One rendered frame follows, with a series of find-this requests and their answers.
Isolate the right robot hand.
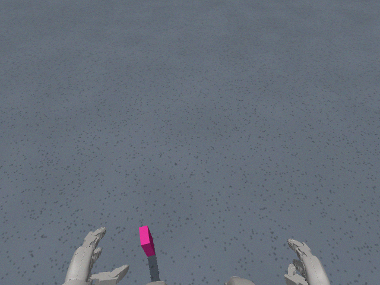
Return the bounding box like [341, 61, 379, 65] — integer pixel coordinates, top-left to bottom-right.
[284, 239, 331, 285]

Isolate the left robot hand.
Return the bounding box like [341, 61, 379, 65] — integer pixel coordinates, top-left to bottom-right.
[64, 227, 129, 285]

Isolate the carton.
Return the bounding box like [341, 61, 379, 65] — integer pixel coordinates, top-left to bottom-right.
[139, 226, 155, 257]

